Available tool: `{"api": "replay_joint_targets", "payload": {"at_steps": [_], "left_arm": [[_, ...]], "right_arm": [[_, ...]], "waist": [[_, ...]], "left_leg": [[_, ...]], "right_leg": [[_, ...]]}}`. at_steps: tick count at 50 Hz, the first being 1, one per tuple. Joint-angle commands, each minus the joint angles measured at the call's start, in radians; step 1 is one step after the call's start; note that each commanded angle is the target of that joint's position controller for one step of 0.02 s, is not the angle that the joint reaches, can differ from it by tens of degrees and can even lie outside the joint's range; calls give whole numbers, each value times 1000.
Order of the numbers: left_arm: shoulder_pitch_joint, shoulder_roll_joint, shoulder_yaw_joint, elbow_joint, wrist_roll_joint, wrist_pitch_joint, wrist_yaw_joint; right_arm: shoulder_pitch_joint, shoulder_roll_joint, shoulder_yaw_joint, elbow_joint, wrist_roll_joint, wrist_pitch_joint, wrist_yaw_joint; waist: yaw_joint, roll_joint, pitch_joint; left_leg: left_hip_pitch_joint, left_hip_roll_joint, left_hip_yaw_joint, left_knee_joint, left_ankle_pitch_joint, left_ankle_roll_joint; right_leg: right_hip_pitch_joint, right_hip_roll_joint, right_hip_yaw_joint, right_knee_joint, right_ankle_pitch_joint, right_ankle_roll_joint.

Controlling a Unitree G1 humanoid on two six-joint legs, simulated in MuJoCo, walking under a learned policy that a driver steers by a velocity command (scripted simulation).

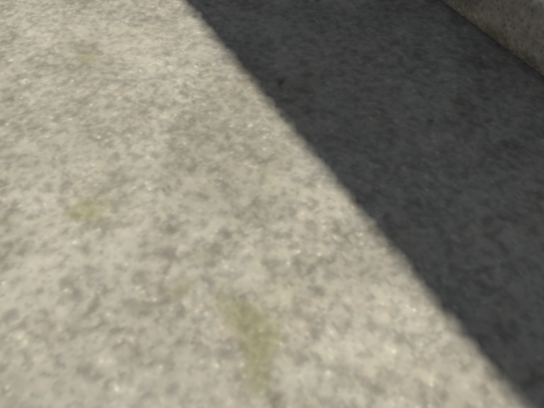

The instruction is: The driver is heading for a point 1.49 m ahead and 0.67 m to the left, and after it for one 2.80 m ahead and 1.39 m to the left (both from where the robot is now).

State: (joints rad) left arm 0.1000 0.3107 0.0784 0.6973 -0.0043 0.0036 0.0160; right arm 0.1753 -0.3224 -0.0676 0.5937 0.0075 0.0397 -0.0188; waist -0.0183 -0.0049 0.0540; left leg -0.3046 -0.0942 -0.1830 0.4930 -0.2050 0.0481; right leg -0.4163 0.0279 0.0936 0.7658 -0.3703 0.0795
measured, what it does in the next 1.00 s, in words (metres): walks ahead, turning left: right foot, then left foot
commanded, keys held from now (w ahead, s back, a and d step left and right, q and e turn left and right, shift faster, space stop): q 0.36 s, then w+q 0.40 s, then w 0.24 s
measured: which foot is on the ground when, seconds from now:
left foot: down 0.00-0.12, up 0.14-0.52, down 0.54-1.00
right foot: up 0.00-0.08, down 0.10-0.54, up 0.56-1.00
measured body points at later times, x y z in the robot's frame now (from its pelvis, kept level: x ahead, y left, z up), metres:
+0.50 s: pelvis +0.00 +0.00 +0.00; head +0.03 +0.01 +0.45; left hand +0.04 +0.31 -0.10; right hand +0.23 -0.22 -0.09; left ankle -0.05 +0.11 -0.72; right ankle +0.02 -0.14 -0.74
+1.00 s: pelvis +0.18 +0.10 -0.02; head +0.21 +0.13 +0.43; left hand +0.28 +0.42 -0.09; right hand +0.32 -0.17 -0.12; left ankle -0.05 +0.10 -0.74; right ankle +0.37 +0.08 -0.74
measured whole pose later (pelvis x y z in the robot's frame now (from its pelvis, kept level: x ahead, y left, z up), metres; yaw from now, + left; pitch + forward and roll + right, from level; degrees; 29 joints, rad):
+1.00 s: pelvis +0.18 +0.10 -0.02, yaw +32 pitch +3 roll -1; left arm 0.00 0.29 0.04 0.66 -0.01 -0.11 -0.06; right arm 0.46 -0.30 -0.06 0.77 0.02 -0.03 -0.03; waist -0.09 -0.02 0.03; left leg 0.12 -0.03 -0.17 0.32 -0.46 0.05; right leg -0.52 0.02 -0.02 0.49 -0.01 -0.03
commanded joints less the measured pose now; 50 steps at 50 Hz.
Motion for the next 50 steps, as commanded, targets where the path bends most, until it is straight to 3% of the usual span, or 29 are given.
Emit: {"api": "replay_joint_targets", "payload": {"at_steps": [1, 4, 5, 6, 7, 8, 9, 10, 11, 14, 18, 22, 24, 25, 26, 27, 28, 29, 30, 31, 33, 34, 37, 40, 42, 45, 48, 49, 50], "left_arm": [[-19, 94, 26, -79, -6, -28, -9], [49, 91, 31, -61, -4, -40, -19], [76, 117, 40, -54, 4, -41, -16], [80, 179, 50, -66, 20, -34, -8], [65, 221, 55, -64, 51, -29, -12], [32, 175, 44, -85, 43, -33, -8], [-17, 122, 28, -95, 32, -32, 0], [-44, 104, 22, -102, 22, -29, 5], [-48, 97, 18, -102, 10, -26, 11], [11, 105, 17, -91, 20, -12, 24], [44, 152, 35, -79, 17, 4, 22], [61, 194, 50, -66, -10, 0, 2], [55, 198, 50, -59, -25, -11, -8], [40, 191, 48, -54, -35, -15, -12], [46, 158, 38, -45, -36, -19, -15], [51, 93, 18, -44, -21, -24, -20], [-12, 8, -10, -115, 23, -36, -28], [-91, 69, 4, -157, -4, -61, -26], [-100, 126, 20, -158, -34, -76, -34], [-70, 148, 28, -137, -31, -87, -40], [-46, 145, 32, -108, 8, -103, -40], [-46, 134, 30, -99, 12, -107, -44], [-79, 91, 15, -92, 10, -107, -44], [-148, 57, -3, -100, 1, -108, -53], [-205, 47, -11, -115, -5, -113, -64], [-235, 59, -11, -129, -11, -121, -77], [-177, 93, 1, -119, -10, -126, -77], [-120, 115, 13, -108, -8, -126, -69], [3, 145, 29, -79, -6, -123, -58]], "right_arm": [[-30, -182, -55, -70, 5, -6, 2], [-71, -170, -52, -76, 22, 3, -1], [-58, -148, -46, -75, 25, 3, -4], [4, -92, -32, -69, 11, 2, -3], [-2, -136, -48, -90, 19, -6, -7], [31, -207, -72, -71, 2, -11, -8], [41, -223, -83, -45, 12, -7, -6], [60, -195, -82, -20, 14, 5, -9], [58, -171, -77, -17, 13, 13, -10], [-2, -112, -56, -46, 25, 15, -2], [-50, -79, -35, -80, 13, 11, 12], [-43, -82, -27, -90, 19, 10, 30], [-8, -88, -31, -79, 20, 3, 39], [46, -82, -33, -55, 20, -2, 43], [130, -90, -41, -14, 22, -7, 41], [253, -128, -61, 29, 29, -12, 35], [336, -263, -88, 22, 22, -26, 20], [306, -258, -78, -13, 4, -65, 37], [253, -185, -55, -11, 1, -87, 41], [216, -137, -38, -10, 8, -99, 40], [167, -120, -25, -15, 7, -96, 26], [169, -120, -22, -15, 0, -96, 19], [203, -132, -25, 10, 1, -97, 0], [230, -135, -25, 44, 5, -95, -10], [268, -134, -24, 75, 10, -96, -11], [291, -138, -25, 110, 17, -94, -9], [278, -150, -32, 129, 15, -86, -11], [271, -154, -33, 129, 11, -82, -11], [262, -145, -28, 129, 7, -78, -10]], "waist": [[-5, 170, -131], [43, 162, -147], [46, 125, -159], [8, -80, -187], [-3, -279, -108], [-7, -196, -100], [-21, -145, -81], [-27, -117, -65], [-14, -119, -52], [31, -142, -61], [67, -159, -103], [77, -178, -91], [48, -164, -72], [12, -146, -72], [-21, -112, -88], [-65, 4, -123], [-76, 312, -119], [-100, 236, -99], [-73, 180, -20], [-45, 158, 28], [-15, 135, 35], [-10, 137, 24], [-19, 105, 8], [-47, 126, 18], [-75, 124, 36], [-79, 125, 60], [-40, 154, 38], [-9, 167, -12], [58, 159, -105]], "left_leg": [[141, 250, -339, -101, 219, 175], [118, 202, -355, -45, 238, 127], [53, 163, -323, 2, 131, 81], [-69, 58, -185, 202, -185, 16], [-255, -65, -1, 404, -459, -43], [-265, 17, -2, 605, -431, -84], [-265, 34, 9, 672, -359, -101], [-273, 40, 24, 711, -299, -121], [-306, 44, 34, 748, -249, -137], [-324, 69, 106, 666, -196, -164], [-260, 124, 151, 460, -216, -168], [-120, 127, 231, 273, -215, -111], [-34, 121, 252, 143, -175, -62], [57, 105, 276, 41, -112, -35], [192, 73, 292, -18, -98, -12], [374, 107, 196, -63, -122, 28], [519, 384, -299, -155, -199, 171], [435, 476, -567, -280, -347, 312], [401, 460, -491, -314, -401, 292], [364, 413, -395, -316, -371, 253], [323, 334, -258, -316, -171, 202], [310, 309, -217, -320, -76, 191], [295, 271, -127, -311, 105, 174], [239, 239, -64, -306, 140, 146], [219, 250, -63, -311, 136, 144], [265, 289, -88, -287, 170, 139], [339, 318, -93, -216, 386, 115], [355, 303, -78, -136, 590, 104], [337, 261, -39, 19, 760, 83]], "right_leg": [[11, 17, 2, -90, -15, -14], [155, 19, -18, -336, 133, -44], [260, -47, 15, -408, 245, -71], [373, -254, 197, -440, 373, -151], [306, -408, 414, -480, 496, -325], [265, -448, 400, -478, 479, -378], [244, -381, 290, -465, 437, -336], [246, -311, 196, -456, 377, -289], [265, -289, 151, -450, 392, -279], [329, -260, 47, -452, 470, -294], [399, -306, 7, -440, 514, -314], [301, -324, -12, -518, 86, -296], [257, -335, -24, -510, -3, -273], [214, -324, -55, -473, -28, -251], [140, -293, -103, -388, -48, -221], [10, -234, -191, -168, -77, -166], [-339, -91, -268, 266, -269, -63], [-491, -31, -66, 391, -268, -68], [-521, -83, -26, 404, -172, -90], [-504, -108, -29, 367, -59, -101], [-431, -121, -35, 270, 94, -83], [-396, -106, -48, 242, 157, -70], [-350, -70, -67, 88, 288, -34], [-259, -42, -81, -98, 408, -18], [-213, -36, -89, -166, 451, -23], [-197, -36, -81, -237, 440, -56], [-124, -24, -97, -265, 349, -103], [-36, 4, -127, -266, 307, -126], [141, 22, -153, -285, 329, -161]]}}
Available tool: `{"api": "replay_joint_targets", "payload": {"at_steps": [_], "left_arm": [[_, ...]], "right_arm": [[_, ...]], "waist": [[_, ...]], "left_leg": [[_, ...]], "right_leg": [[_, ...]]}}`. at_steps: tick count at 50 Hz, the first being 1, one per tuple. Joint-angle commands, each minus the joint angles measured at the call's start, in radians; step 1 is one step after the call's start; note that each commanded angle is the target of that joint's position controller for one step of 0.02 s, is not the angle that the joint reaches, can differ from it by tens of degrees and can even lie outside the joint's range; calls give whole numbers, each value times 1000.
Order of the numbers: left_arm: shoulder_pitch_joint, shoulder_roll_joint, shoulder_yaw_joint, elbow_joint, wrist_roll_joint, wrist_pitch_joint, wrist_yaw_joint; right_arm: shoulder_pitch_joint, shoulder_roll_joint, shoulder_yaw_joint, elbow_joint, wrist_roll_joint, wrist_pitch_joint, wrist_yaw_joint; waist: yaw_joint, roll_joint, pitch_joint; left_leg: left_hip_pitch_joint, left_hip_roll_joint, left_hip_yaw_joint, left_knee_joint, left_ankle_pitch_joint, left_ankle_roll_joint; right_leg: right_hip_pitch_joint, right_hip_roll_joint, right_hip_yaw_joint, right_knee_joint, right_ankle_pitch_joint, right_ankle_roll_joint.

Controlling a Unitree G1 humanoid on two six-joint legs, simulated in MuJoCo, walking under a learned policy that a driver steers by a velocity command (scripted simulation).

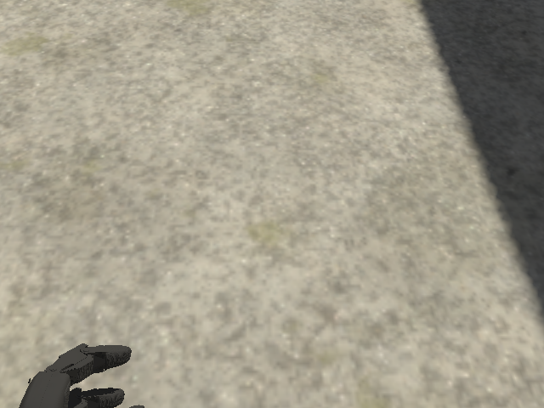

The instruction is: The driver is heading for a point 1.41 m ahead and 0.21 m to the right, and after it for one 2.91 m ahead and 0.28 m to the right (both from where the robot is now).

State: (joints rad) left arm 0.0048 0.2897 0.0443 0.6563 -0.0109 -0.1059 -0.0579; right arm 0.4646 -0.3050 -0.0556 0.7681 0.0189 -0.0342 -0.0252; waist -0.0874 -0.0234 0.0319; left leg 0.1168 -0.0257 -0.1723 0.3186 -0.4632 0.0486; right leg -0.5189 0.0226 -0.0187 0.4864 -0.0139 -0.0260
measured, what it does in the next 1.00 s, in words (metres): walks ahead: right foot, then left foot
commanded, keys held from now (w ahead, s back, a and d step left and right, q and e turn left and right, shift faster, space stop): w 1.00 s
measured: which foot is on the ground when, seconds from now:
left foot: down 0.00-0.04, up 0.06-0.50, down 0.52-1.00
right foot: up 0.00-0.00, down 0.02-0.54, up 0.56-1.00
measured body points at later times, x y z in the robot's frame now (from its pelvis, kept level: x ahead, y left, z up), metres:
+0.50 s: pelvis +0.29 +0.01 +0.01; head +0.33 +0.02 +0.45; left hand +0.27 +0.30 -0.12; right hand +0.54 -0.20 -0.06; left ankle +0.44 +0.14 -0.72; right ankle +0.14 -0.11 -0.72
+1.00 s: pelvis +0.57 +0.02 +0.01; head +0.61 +0.01 +0.46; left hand +0.80 +0.25 -0.07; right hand +0.58 -0.27 -0.12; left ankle +0.44 +0.14 -0.72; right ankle +0.73 -0.10 -0.71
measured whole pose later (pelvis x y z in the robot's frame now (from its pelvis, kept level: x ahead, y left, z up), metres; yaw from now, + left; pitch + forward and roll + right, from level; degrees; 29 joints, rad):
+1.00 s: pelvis +0.57 +0.02 +0.01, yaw +1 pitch +2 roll +3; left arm 0.05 0.27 0.01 0.70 -0.01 -0.08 -0.05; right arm 0.38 -0.31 -0.06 0.85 0.02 -0.06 0.00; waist -0.08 -0.04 0.02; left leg 0.06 -0.04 0.03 0.26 -0.35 0.01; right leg -0.54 -0.06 0.01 0.52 -0.01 -0.03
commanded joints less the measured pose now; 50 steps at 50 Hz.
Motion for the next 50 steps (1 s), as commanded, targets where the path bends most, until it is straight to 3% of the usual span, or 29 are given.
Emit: {"api": "replay_joint_targets", "payload": {"at_steps": [1, 2, 3, 4, 5, 6, 7, 9, 11, 13, 17, 19, 22, 24, 25, 26, 27, 28, 29, 30, 31, 32, 34, 36, 38, 42, 46, 49, 50], "left_arm": [[271, 198, 72, -12, 11, -10, 24], [412, 283, 94, 21, 30, -6, 27], [434, 200, 72, 42, 11, -9, 14], [355, 148, 55, 39, -3, -5, 21], [295, 128, 47, 34, 0, 3, 29], [253, 112, 40, 38, 9, 8, 31], [229, 94, 32, 34, 21, 5, 33], [218, 92, 31, 42, 17, -4, 35], [227, 110, 34, 61, 5, -13, 37], [243, 131, 38, 73, 2, -12, 41], [305, 160, 41, 97, -10, 2, 46], [354, 175, 43, 119, -15, 12, 47], [384, 189, 48, 142, -19, 35, 51], [373, 205, 52, 146, -16, 49, 57], [357, 199, 48, 145, -14, 56, 59], [360, 162, 30, 132, -1, 58, 63], [460, 61, -5, 94, 9, 42, 58], [455, 58, -11, 107, 1, 23, 55], [374, 152, 15, 85, -28, 10, 47], [298, 156, 14, 62, -36, 3, 44], [259, 146, 14, 54, -19, 3, 45], [268, 140, 19, 59, -7, 11, 45], [311, 103, 12, 78, -4, 32, 43], [287, 86, 7, 69, 3, 45, 48], [211, 76, 2, 47, 9, 45, 50], [67, 50, -11, 15, 4, 28, 35], [-21, 70, -7, -20, -5, 19, 18], [5, 95, 3, -21, -1, 14, 9], [64, 112, 12, -7, 1, 13, 10]], "right_arm": [[-36, -134, -26, -61, -17, -1, -4], [98, -25, 4, -74, -12, -11, 1], [91, -63, 4, -62, 8, -28, 4], [-31, -143, -19, -81, 32, -35, 11], [-117, -146, -14, -102, 28, -42, 14], [-172, -130, -13, -115, 8, -48, 16], [-171, -119, -17, -111, -2, -46, 18], [-126, -74, -7, -91, -1, -35, 21], [-158, -51, 2, -103, -10, -27, 19], [-229, -41, 10, -127, -21, -33, 20], [-383, -16, 23, -159, -13, -55, 39], [-435, -23, 21, -177, -4, -61, 50], [-475, -51, 10, -200, -2, -64, 64], [-413, -82, -5, -190, -4, -64, 67], [-296, -113, -25, -158, -7, -63, 62], [-136, -165, -48, -118, -10, -59, 52], [-21, -275, -73, -106, -33, -53, 46], [13, -221, -61, -95, -15, -50, 48], [-44, -161, -38, -97, -10, -50, 49], [-112, -138, -29, -106, -11, -49, 48], [-168, -115, -22, -106, -17, -51, 51], [-206, -91, -15, -109, -25, -57, 53], [-234, -88, -15, -102, -23, -68, 54], [-230, -108, -22, -81, -19, -79, 51], [-210, -121, -26, -60, -19, -78, 43], [-153, -150, -31, -22, -10, -66, 32], [-88, -169, -38, 26, 1, -48, 28], [-90, -179, -44, 45, 4, -30, 21], [-107, -185, -46, 45, 3, -24, 19]], "waist": [[206, 150, -225], [174, -141, -423], [182, -239, -456], [186, -149, -251], [169, -56, -141], [139, -7, -59], [107, -18, -34], [77, -55, -34], [71, -50, -1], [88, -35, 19], [149, -20, 37], [169, -23, 41], [160, -30, 44], [111, -48, -1], [41, -40, -75], [-29, -18, -197], [-13, 181, -366], [-23, 281, -439], [-25, 207, -296], [-4, 151, -184], [25, 91, -105], [61, 102, -78], [98, 118, -67], [108, 102, -37], [91, 79, -7], [35, 73, 23], [13, 79, 46], [46, 93, 24], [85, 101, -12]], "left_leg": [[-240, 154, -38, 425, 920, 54], [-617, -17, 16, 855, 374, -29], [-748, -72, -55, 1000, -93, -36], [-838, -4, -40, 1057, -48, -32], [-829, 50, 11, 1020, 29, -22], [-811, 89, 46, 950, 85, -20], [-762, 123, 49, 897, 129, -18], [-706, 140, 67, 841, 157, -30], [-731, 155, 88, 755, 188, -52], [-759, 162, 104, 627, 302, -70], [-677, 116, 157, 339, 534, -74], [-670, 103, 154, 272, 564, -66], [-688, 88, 145, 203, 479, -30], [-591, 56, 170, 177, 400, 1], [-427, 28, 199, 148, 402, 30], [-171, 77, 156, 178, 417, 69], [238, 346, -268, 185, 293, 218], [296, 419, -567, 27, 178, 269], [199, 390, -461, 0, 116, 225], [61, 352, -324, -16, 180, 201], [-71, 312, -232, -48, 277, 191], [-161, 280, -168, -80, 352, 182], [-254, 252, -97, -134, 433, 195], [-294, 245, -33, -171, 499, 207], [-287, 231, 18, -190, 523, 203], [-269, 198, 97, -199, 482, 163], [-152, 257, 76, -157, 464, 148], [-66, 287, 66, -77, 582, 120], [-61, 271, 82, -2, 723, 105]], "right_leg": [[547, -71, 54, 49, -14, -115], [954, -345, 533, 14, -213, -288], [967, -417, 825, -180, -371, -313], [815, -388, 683, -205, -458, -266], [659, -348, 545, -224, -410, -237], [519, -307, 451, -251, -309, -224], [437, -270, 385, -279, -229, -213], [365, -244, 313, -328, -148, -227], [322, -241, 245, -364, -76, -240], [324, -225, 186, -383, -24, -236], [333, -181, 86, -375, 24, -189], [392, -211, 99, -360, 19, -181], [520, -264, 117, -301, 84, -157], [572, -268, 108, -198, 275, -134], [552, -232, 70, -48, 412, -110], [435, -183, 33, 173, 353, -76], [40, -47, -22, 575, -2, -2], [-130, 29, 99, 748, -547, 9], [-228, -35, 137, 818, -521, -5], [-238, -84, 102, 794, -437, -13], [-215, -117, 86, 731, -367, -9], [-156, -149, 94, 677, -314, -3], [-80, -159, 84, 639, -267, 20], [-96, -163, 75, 570, -214, 43], [-131, -167, 72, 443, -112, 59], [-78, -125, 34, 177, 91, 56], [-93, -106, 47, 69, 77, 23], [-44, -87, 36, 30, -33, -18], [49, -60, 8, 11, -55, -37]]}}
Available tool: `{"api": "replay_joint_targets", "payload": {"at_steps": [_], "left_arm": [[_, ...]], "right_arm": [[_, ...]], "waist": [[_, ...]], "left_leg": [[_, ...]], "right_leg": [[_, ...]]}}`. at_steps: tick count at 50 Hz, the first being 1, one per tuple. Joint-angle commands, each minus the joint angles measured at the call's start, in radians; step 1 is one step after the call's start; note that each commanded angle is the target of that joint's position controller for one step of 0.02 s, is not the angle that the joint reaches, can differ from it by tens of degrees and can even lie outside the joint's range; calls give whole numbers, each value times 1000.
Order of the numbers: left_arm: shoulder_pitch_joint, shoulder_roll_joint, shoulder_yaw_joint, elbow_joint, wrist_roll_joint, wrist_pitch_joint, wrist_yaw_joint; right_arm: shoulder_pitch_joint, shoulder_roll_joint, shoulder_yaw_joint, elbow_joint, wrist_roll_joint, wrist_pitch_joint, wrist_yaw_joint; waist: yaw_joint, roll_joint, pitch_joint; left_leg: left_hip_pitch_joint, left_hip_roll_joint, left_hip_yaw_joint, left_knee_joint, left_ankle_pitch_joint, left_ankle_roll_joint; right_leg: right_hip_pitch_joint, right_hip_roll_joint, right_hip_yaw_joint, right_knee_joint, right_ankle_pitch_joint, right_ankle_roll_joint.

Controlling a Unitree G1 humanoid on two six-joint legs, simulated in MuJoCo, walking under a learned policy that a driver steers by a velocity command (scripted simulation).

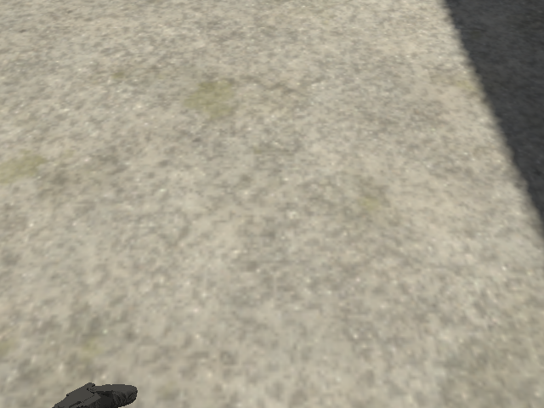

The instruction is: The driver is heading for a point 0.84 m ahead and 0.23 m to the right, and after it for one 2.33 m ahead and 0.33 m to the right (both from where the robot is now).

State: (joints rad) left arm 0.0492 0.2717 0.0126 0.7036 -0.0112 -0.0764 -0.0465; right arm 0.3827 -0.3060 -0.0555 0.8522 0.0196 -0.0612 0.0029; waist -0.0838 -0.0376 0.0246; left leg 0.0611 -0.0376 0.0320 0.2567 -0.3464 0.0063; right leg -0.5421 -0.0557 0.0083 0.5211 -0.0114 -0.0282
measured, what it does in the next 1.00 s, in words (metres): walks ahead, turning right: right foot, then left foot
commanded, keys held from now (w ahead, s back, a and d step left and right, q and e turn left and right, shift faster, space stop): w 0.42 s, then w+e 0.16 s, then e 0.42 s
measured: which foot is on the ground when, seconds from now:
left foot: down 0.00-0.04, up 0.06-0.56, down 0.58-1.00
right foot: up 0.00-0.02, down 0.04-0.58, up 0.60-1.00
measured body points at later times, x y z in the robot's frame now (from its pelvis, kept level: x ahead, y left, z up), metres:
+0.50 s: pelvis +0.27 -0.02 +0.01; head +0.30 -0.02 +0.46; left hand +0.26 +0.27 -0.12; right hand +0.49 -0.24 -0.08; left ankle +0.45 +0.13 -0.70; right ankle +0.16 -0.12 -0.73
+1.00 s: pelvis +0.46 -0.01 +0.00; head +0.50 -0.03 +0.45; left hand +0.69 +0.22 -0.09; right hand +0.50 -0.31 -0.12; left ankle +0.45 +0.12 -0.73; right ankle +0.52 -0.14 -0.72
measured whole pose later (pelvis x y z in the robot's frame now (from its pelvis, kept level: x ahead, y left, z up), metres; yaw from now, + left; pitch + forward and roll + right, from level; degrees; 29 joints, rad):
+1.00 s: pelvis +0.46 -0.01 +0.00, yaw -15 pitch +1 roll +3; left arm 0.13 0.29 0.07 0.68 -0.01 0.05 -0.03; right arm 0.14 -0.29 -0.07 0.84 0.02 -0.03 -0.02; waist -0.03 -0.02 0.07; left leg -0.14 0.04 0.25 0.42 -0.28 0.00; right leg -0.48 -0.07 -0.03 0.65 -0.18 -0.01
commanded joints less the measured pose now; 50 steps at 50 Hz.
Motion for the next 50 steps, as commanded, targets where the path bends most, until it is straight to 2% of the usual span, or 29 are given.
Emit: {"api": "replay_joint_targets", "payload": {"at_steps": [1, 2, 3, 4, 5, 6, 7, 8, 9, 12, 14, 18, 23, 26, 27, 28, 29, 30, 31, 32, 33, 34, 35, 37, 40, 43, 46, 49, 50], "left_arm": [[150, 166, 66, -14, 3, -16, 6], [318, 226, 87, 21, 7, -12, 16], [387, 323, 109, 37, 15, -4, 18], [399, 230, 84, 36, -1, -2, 15], [329, 193, 70, 29, 0, -4, 17], [266, 173, 64, 18, 4, -4, 19], [218, 147, 57, 16, 12, -7, 16], [191, 125, 50, 12, 23, -13, 16], [179, 120, 50, 14, 23, -17, 14], [195, 141, 57, 40, 12, -32, 18], [221, 156, 62, 59, 11, -28, 27], [269, 173, 64, 90, 2, -16, 40], [365, 185, 69, 148, -9, 10, 46], [353, 206, 79, 157, -13, 26, 56], [330, 215, 82, 153, -14, 29, 58], [320, 196, 74, 148, -8, 31, 58], [312, 138, 51, 119, 12, 27, 57], [448, 15, 17, 101, 5, 11, 53], [410, 118, 40, 120, -14, 2, 55], [332, 180, 63, 93, -31, 1, 58], [295, 173, 66, 86, -26, 8, 65], [284, 162, 73, 86, -13, 21, 69], [304, 143, 77, 87, -13, 41, 70], [319, 94, 72, 76, -17, 78, 70], [268, 71, 67, 27, -4, 97, 66], [205, 74, 68, -6, 0, 97, 44], [141, 95, 77, -48, 2, 107, 25], [124, 118, 92, -82, 4, 121, 13], [147, 124, 99, -81, 5, 121, 14]], "right_arm": [[-32, -169, -39, -40, -3, 9, -11], [-18, -124, -18, -58, -21, 10, -15], [112, -11, 15, -79, -21, -10, -6], [70, -76, 4, -64, -8, -30, -1], [-16, -143, -16, -90, 22, -43, 6], [-82, -138, -13, -108, 22, -47, 4], [-120, -128, -14, -115, 4, -46, 0], [-105, -118, -18, -111, -5, -38, -1], [-83, -99, -15, -102, -7, -28, -1], [-99, -64, -8, -108, -16, -5, -7], [-168, -56, -4, -130, -20, -5, -8], [-298, -25, 8, -160, -14, -21, 7], [-440, -32, 9, -215, -4, -36, 33], [-400, -68, -4, -213, -6, -47, 40], [-330, -89, -15, -195, -8, -51, 37], [-191, -132, -39, -154, -11, -53, 28], [-15, -197, -60, -124, -28, -50, 16], [25, -271, -77, -110, -39, -38, 13], [11, -167, -50, -126, -34, -35, 12], [-67, -123, -34, -139, -34, -35, 8], [-130, -96, -26, -144, -35, -35, 7], [-181, -66, -20, -140, -32, -34, 10], [-215, -56, -18, -137, -37, -37, 10], [-264, -67, -24, -128, -41, -41, 8], [-295, -110, -40, -111, -38, -33, -10], [-304, -125, -44, -100, -28, -14, -25], [-286, -148, -51, -82, -11, 7, -25], [-293, -169, -61, -74, 11, 27, -22], [-302, -163, -60, -72, 19, 32, -23]], "waist": [[146, 99, -90], [208, 30, -234], [157, -230, -359], [193, -203, -384], [187, -134, -230], [163, -57, -143], [138, -16, -72], [105, -39, -62], [89, -52, -61], [74, -33, -32], [90, -13, -7], [137, -14, 22], [177, -9, 61], [129, -34, 36], [83, -42, -4], [15, -27, -99], [-55, 46, -258], [9, 312, -393], [-24, 249, -386], [-12, 200, -245], [20, 144, -184], [51, 118, -127], [86, 146, -106], [118, 154, -74], [124, 147, -61], [101, 133, -82], [82, 122, -75], [93, 127, -60], [114, 116, -66]], "left_leg": [[-37, 233, -83, 221, 728, 122], [-191, 177, -41, 486, 571, 86], [-606, -4, -13, 871, 43, 5], [-734, -9, -156, 1007, -233, 6], [-818, 47, -158, 1047, -175, 21], [-807, 100, -122, 1010, -86, 29], [-782, 133, -108, 946, -20, 25], [-718, 162, -118, 901, 31, 23], [-672, 167, -115, 878, 56, 15], [-682, 176, -98, 785, 120, -15], [-729, 180, -94, 672, 221, -31], [-687, 146, -59, 417, 423, -31], [-700, 111, -58, 273, 402, -8], [-615, 86, -64, 220, 304, 20], [-500, 63, -43, 195, 286, 36], [-282, 57, -30, 182, 309, 64], [26, 209, -175, 240, 326, 124], [359, 460, -594, 177, 268, 272], [308, 463, -666, 112, 309, 270], [188, 437, -485, 116, 483, 236], [72, 397, -353, 117, 660, 219], [-38, 360, -255, 100, 745, 205], [-132, 337, -187, 69, 754, 191], [-246, 324, -103, 9, 757, 210], [-270, 323, -7, -29, 743, 220], [-243, 309, 76, -24, 700, 203], [-181, 332, 92, 24, 637, 187], [-146, 358, 86, 123, 589, 153], [-154, 340, 106, 195, 581, 123]], "right_leg": [[258, 50, -50, -37, -52, -61], [541, -61, 65, 10, -4, -110], [898, -296, 536, -75, -219, -276], [911, -320, 728, -211, -372, -284], [799, -299, 600, -232, -405, -243], [667, -263, 482, -245, -333, -219], [545, -227, 396, -273, -225, -211], [472, -198, 336, -298, -139, -201], [431, -181, 299, -324, -91, -205], [382, -169, 203, -378, 26, -226], [400, -159, 158, -396, 63, -220], [415, -117, 68, -406, 51, -178], [542, -174, 103, -349, 68, -173], [600, -201, 150, -263, 165, -151], [586, -184, 142, -187, 280, -137], [528, -128, 109, -30, 344, -109], [341, -65, 70, 247, 148, -71], [-46, 104, 12, 595, -455, 5], [-122, 82, 134, 723, -593, 16], [-161, 45, 131, 760, -543, 22], [-136, 6, 104, 744, -495, 36], [-106, -17, 93, 697, -460, 48], [-37, -42, 89, 663, -427, 55], [23, -40, 54, 608, -386, 74], [29, -52, 35, 446, -254, 84], [87, -42, 1, 294, -105, 68], [95, -32, -18, 203, -117, 45], [118, -10, -44, 116, -195, 6], [176, 13, -64, 39, -149, -16]]}}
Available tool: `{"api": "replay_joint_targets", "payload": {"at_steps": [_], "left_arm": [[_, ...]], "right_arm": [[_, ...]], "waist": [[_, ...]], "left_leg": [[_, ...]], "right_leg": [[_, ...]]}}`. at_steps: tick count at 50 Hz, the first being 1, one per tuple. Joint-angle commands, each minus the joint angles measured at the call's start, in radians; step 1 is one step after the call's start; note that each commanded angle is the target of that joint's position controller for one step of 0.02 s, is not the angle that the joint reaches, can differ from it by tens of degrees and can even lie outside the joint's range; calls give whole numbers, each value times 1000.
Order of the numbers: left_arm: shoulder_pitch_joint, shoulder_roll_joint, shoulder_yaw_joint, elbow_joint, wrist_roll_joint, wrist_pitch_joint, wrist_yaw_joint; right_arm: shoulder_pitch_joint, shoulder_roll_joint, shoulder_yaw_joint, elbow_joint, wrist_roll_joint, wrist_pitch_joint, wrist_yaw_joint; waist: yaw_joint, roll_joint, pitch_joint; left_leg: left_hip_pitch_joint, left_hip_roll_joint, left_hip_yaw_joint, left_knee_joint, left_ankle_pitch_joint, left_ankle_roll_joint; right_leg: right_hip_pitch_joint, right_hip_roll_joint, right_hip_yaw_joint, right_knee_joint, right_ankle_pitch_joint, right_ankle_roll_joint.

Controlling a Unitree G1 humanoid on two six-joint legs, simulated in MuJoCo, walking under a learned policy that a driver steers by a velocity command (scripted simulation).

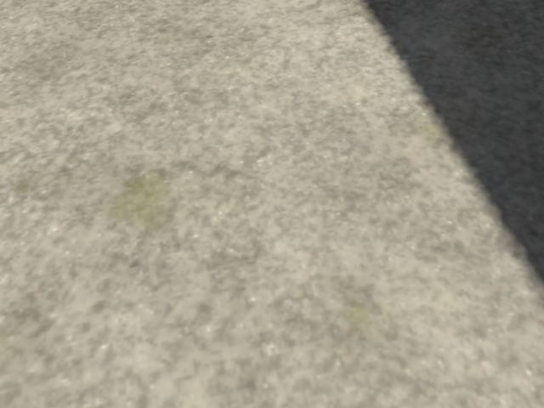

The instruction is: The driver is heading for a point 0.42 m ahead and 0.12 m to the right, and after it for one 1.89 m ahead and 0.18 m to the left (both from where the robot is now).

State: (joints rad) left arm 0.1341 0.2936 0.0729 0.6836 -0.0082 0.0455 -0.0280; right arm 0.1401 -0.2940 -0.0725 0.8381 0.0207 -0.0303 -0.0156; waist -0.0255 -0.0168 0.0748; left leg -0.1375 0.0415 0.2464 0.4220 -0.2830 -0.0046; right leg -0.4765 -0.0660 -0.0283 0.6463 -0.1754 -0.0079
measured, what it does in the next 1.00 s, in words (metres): steps on the spot, turning right: right foot, then left foot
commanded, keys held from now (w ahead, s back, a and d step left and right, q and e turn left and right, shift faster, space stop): e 0.68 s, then w+e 0.02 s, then w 0.30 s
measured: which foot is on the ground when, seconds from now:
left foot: down 0.00-0.04, up 0.06-0.46, down 0.48-0.88, up 0.90-1.00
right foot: up 0.00-0.00, down 0.02-0.48, up 0.50-0.88, down 0.90-1.00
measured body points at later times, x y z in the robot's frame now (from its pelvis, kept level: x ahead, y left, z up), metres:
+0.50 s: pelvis +0.05 +0.01 +0.00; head +0.08 +0.01 +0.44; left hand +0.29 +0.24 -0.09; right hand +0.10 -0.30 -0.11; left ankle +0.10 +0.13 -0.74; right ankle +0.09 -0.11 -0.73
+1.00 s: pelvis +0.07 -0.04 +0.00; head +0.07 -0.07 +0.45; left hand +0.31 +0.13 -0.09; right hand +0.01 -0.34 -0.12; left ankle +0.12 +0.10 -0.67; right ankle -0.01 -0.10 -0.74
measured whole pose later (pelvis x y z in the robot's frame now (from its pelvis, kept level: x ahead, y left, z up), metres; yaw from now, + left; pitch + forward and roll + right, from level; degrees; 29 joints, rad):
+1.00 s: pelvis +0.07 -0.04 +0.00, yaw -30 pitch +1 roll +1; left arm 0.29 0.26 0.04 0.68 -0.01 -0.02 -0.01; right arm 0.24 -0.33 -0.07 0.82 0.03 -0.05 0.03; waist -0.01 0.05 -0.01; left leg -0.43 0.07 0.03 0.98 -0.42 0.01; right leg -0.16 0.02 0.00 0.45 -0.31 -0.05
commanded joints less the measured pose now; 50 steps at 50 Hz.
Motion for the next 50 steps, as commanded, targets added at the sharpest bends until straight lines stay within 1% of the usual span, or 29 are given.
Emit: {"api": "replay_joint_targets", "payload": {"at_steps": [1, 2, 3, 4, 5, 6, 7, 8, 10, 13, 17, 20, 23, 24, 25, 26, 27, 29, 31, 34, 37, 41, 43, 44, 45, 46, 47, 48, 50], "left_arm": [[118, 137, 56, -49, 8, -3, 5], [187, 256, 91, -49, 9, -7, 29], [170, 326, 94, -76, 31, -14, 35], [170, 243, 72, -84, 25, -32, 21], [122, 221, 63, -88, 19, -47, 18], [76, 198, 60, -87, 3, -52, 23], [33, 175, 52, -94, -7, -46, 31], [10, 171, 47, -102, 1, -41, 40], [3, 170, 48, -112, 13, -37, 49], [22, 185, 56, -111, 5, -33, 61], [10, 190, 59, -117, 8, -21, 62], [6, 186, 57, -119, 3, -13, 57], [-15, 174, 51, -123, -15, 1, 63], [12, 134, 40, -126, -12, 2, 63], [32, 107, 36, -156, -19, -4, 61], [34, 192, 61, -141, 1, -16, 59], [58, 230, 79, -115, -5, -14, 54], [99, 186, 74, -78, -1, 6, 57], [77, 141, 58, -90, -10, 13, 51], [-15, 113, 41, -138, -18, 8, 44], [-47, 85, 19, -163, -11, 4, 30], [3, 96, 15, -136, -10, -14, 17], [115, 84, 15, -75, -10, -26, 16], [199, 102, 24, -42, -14, -29, 22], [311, 164, 39, -21, -11, -34, 33], [327, 291, 63, -33, -4, -45, 27], [308, 224, 49, -37, -1, -71, 21], [264, 175, 31, -37, 2, -89, 22], [196, 132, 14, -42, -1, -103, 24]], "right_arm": [[-20, -150, -39, -44, 14, 5, -3], [20, -118, -29, -53, -20, 4, 1], [33, -71, -9, -94, -53, 7, 2], [-25, -115, -19, -81, -39, 12, 7], [-57, -122, -22, -94, -11, 16, 6], [-53, -115, -24, -81, -13, 20, -5], [-61, -131, -30, -80, -26, 24, -17], [-56, -131, -32, -78, -29, 28, -19], [-32, -112, -29, -72, -23, 30, -20], [-50, -88, -19, -77, -22, 29, -21], [-60, -96, -18, -81, -16, 26, -11], [-45, -106, -22, -82, -11, 13, 1], [47, -118, -32, -56, -13, 1, 13], [77, -182, -48, -54, -30, 4, 9], [45, -271, -65, -56, -52, 16, 2], [0, -217, -53, -89, -74, 12, 0], [-63, -162, -36, -115, -66, 9, -8], [-110, -116, -22, -127, -30, 10, -18], [-75, -116, -17, -122, -27, 19, -26], [4, -147, -27, -112, -35, 34, -33], [49, -193, -43, -106, -17, 36, -21], [44, -213, -45, -95, 6, 18, 12], [32, -183, -32, -79, 19, 8, 28], [37, -127, -12, -69, 8, -2, 35], [6, -40, 20, -91, -25, -14, 46], [-50, -57, 14, -159, -20, -34, 46], [-89, -145, -11, -160, 3, -45, 42], [-75, -163, -19, -153, 19, -51, 49], [-51, -155, -22, -123, 2, -57, 51]], "waist": [[74, 44, -147], [80, -164, -198], [42, -329, -277], [96, -149, -342], [76, -109, -275], [51, -47, -229], [37, -49, -196], [18, -82, -190], [8, -102, -203], [25, -99, -210], [40, -134, -191], [43, -149, -181], [-7, -132, -179], [4, -16, -187], [58, 280, -134], [34, 261, -123], [60, 181, -115], [67, 151, -90], [44, 152, -70], [-20, 182, -89], [-58, 195, -118], [-28, 190, -75], [40, 150, -79], [79, 107, -115], [117, -90, -174], [121, -271, -145], [144, -158, -96], [110, -160, -34], [77, -131, 22]], "left_leg": [[11, 208, -77, 164, 502, 86], [-151, 110, -22, 431, 258, 0], [-453, -62, -99, 725, -416, -74], [-474, -46, -290, 827, -424, -58], [-504, -28, -304, 835, -345, -38], [-512, -4, -311, 784, -266, -33], [-501, 8, -317, 725, -205, -36], [-442, -1, -312, 705, -160, -41], [-397, -26, -309, 631, -118, -54], [-364, -43, -323, 482, -89, -74], [-288, -62, -333, 347, -67, -74], [-243, -75, -337, 240, -76, -55], [-72, -58, -317, -34, 82, -9], [32, 103, -446, -105, 93, 48], [45, 298, -684, -153, 219, 191], [-35, 382, -758, -169, 268, 283], [-58, 329, -656, -149, 281, 254], [-28, 227, -497, -120, 271, 184], [-7, 194, -410, -122, 320, 190], [122, 219, -378, -113, 384, 217], [105, 240, -380, -171, 76, 221], [-23, 242, -364, -200, -91, 210], [-122, 215, -318, -125, -76, 176], [-211, 178, -269, -25, -66, 132], [-372, 87, -160, 283, -161, 49], [-656, -30, -148, 506, -324, 1], [-714, 28, -250, 658, -320, 4], [-739, 62, -275, 679, -218, 24], [-732, 86, -277, 630, -50, 24]], "right_leg": [[225, 53, -20, -165, 135, -69], [407, -93, 205, -214, 605, -144], [573, -314, 575, -234, 710, -379], [546, -296, 563, -268, 580, -382], [483, -256, 469, -283, 491, -336], [432, -204, 412, -293, 361, -278], [376, -178, 384, -308, 284, -246], [311, -149, 361, -321, 263, -235], [286, -122, 345, -327, 263, -233], [288, -110, 367, -321, 194, -231], [240, -93, 433, -331, 30, -220], [253, -89, 502, -314, 25, -207], [200, -30, 499, -246, 13, -143], [93, 39, 420, -113, -140, -87], [-115, 217, 190, 86, -376, -27], [-131, 163, 189, 333, -428, 19], [-108, 142, 201, 440, -361, 29], [-138, 130, 174, 541, -255, 64], [-156, 115, 128, 542, -213, 88], [-183, 70, 84, 387, -199, 114], [-78, 39, 35, 217, -230, 94], [138, 66, -29, -33, -215, 22], [358, 93, -57, -238, -78, -26], [523, 77, -12, -264, -75, -45], [692, -112, 244, -310, -32, -92], [707, -320, 610, -393, -179, -270], [640, -327, 635, -435, -278, -318], [598, -281, 547, -451, -327, -284], [546, -208, 416, -491, -224, -233]]}}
